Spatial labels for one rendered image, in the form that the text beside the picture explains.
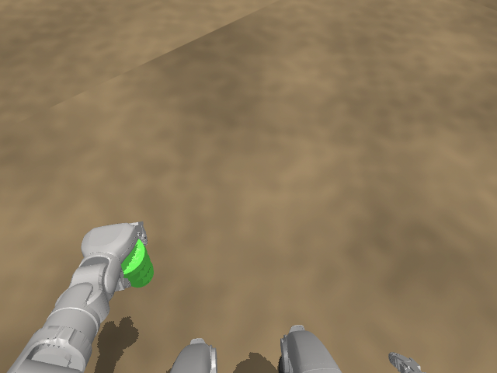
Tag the left robot arm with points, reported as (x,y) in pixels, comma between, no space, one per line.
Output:
(64,343)

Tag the cup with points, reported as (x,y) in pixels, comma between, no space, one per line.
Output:
(137,267)

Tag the right robot hand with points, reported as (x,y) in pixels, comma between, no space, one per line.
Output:
(403,364)

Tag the left robot hand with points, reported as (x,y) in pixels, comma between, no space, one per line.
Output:
(117,240)

